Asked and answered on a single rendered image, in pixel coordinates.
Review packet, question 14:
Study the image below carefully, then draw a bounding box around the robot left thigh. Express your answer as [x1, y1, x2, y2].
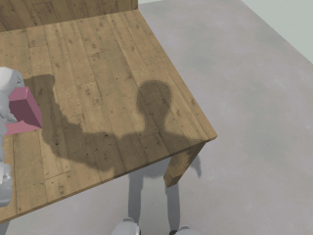
[111, 221, 140, 235]

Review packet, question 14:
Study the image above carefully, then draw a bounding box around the table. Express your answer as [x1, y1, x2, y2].
[0, 0, 218, 224]

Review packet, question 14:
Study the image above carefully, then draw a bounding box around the sponge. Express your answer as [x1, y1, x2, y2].
[4, 86, 42, 136]

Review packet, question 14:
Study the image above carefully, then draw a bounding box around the left robot upper arm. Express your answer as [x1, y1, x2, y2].
[0, 162, 13, 208]

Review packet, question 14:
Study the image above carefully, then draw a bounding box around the left robot hand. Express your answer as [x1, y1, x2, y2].
[0, 67, 24, 124]

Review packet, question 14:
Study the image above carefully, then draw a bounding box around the robot right shin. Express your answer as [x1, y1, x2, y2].
[177, 225, 190, 232]

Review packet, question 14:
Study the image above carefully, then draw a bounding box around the left robot forearm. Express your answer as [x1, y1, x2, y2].
[0, 91, 10, 163]

